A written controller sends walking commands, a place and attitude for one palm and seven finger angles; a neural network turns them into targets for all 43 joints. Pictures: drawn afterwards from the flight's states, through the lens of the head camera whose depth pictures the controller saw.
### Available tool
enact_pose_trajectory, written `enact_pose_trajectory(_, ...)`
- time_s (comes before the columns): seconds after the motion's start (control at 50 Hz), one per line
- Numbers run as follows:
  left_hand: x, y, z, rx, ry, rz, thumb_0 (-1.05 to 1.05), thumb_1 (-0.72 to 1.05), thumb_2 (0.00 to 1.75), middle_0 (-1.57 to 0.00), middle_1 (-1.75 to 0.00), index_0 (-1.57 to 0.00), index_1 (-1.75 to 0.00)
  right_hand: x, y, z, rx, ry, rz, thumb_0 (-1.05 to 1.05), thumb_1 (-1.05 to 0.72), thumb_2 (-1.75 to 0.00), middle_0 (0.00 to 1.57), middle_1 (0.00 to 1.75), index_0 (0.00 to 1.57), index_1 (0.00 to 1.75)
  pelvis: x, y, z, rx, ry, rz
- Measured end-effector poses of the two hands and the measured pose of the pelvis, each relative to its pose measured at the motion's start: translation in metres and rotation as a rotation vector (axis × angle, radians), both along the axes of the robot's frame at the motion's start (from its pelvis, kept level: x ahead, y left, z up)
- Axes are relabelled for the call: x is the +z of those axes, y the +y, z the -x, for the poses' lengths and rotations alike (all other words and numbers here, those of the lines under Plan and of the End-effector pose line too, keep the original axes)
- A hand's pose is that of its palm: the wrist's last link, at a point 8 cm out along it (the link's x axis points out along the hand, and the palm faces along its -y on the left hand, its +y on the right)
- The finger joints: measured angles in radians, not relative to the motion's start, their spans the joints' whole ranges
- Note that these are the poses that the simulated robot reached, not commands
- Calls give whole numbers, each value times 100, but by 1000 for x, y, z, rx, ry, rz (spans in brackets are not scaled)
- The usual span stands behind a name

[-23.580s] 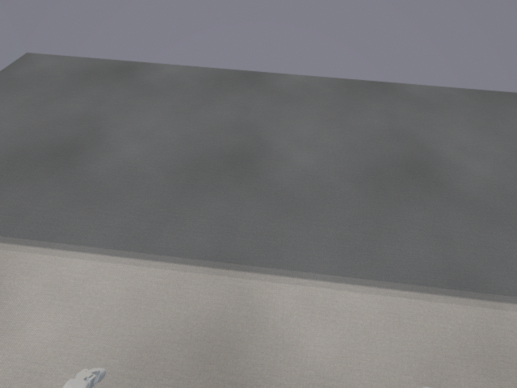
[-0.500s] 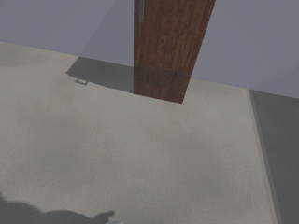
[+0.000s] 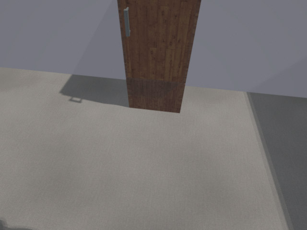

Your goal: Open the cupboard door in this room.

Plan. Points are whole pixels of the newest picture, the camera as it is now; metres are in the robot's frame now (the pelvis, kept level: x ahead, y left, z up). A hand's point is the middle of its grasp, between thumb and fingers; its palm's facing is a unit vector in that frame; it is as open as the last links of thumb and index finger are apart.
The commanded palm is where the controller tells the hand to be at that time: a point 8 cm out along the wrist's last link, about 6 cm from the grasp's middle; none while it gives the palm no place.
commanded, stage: stand and wait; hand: left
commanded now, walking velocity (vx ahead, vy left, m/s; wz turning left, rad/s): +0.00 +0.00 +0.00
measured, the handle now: (127, 21) +1.19 +0.21 +0.02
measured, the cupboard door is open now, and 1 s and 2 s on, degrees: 0 0 0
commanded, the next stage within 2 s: look at it before walking up in 0.52 s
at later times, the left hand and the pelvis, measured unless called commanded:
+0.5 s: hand out of the picture +0.00 +0.14 -0.18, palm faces +0.03 -0.99 -0.16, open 7.4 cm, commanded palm none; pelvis +0.03 -0.01 +0.00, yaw +0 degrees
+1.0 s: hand out of the picture +0.02 +0.16 -0.18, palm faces +0.01 -0.98 -0.19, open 7.4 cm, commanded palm none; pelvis +0.03 -0.01 +0.00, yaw +0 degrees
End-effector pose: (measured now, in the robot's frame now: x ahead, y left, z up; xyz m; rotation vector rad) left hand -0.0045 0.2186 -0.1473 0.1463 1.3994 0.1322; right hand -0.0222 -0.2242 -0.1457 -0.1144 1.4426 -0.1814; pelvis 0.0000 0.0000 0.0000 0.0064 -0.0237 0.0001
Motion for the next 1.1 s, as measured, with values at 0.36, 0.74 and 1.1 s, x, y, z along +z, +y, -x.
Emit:
enact_pose_trajectory(0.36, -1, -24, -2, 29, 43, 19, 0, 91, 89, -20, -30, -20, -30, -6, 19, -13, -6, 26, -60, 1, -91, -90, 20, 30, 20, 30, 0, -10, -19, 4, 4, 2)
enact_pose_trajectory(0.74, -2, -21, -10, 24, 56, 16, 0, 91, 89, -20, -30, -20, -30, -2, -3, -42, 2, -17, -3, 1, -92, -90, 20, 30, 20, 30, -1, -11, -31, -5, 7, 1)
enact_pose_trajectory(1.1, 0, -2, -32, 3, 13, -12, 0, 91, 89, -20, -30, -19, -30, -1, 0, -48, 3, -30, 0, 1, -92, -90, 20, 30, 20, 30, 0, -5, -35, -7, 2, 1)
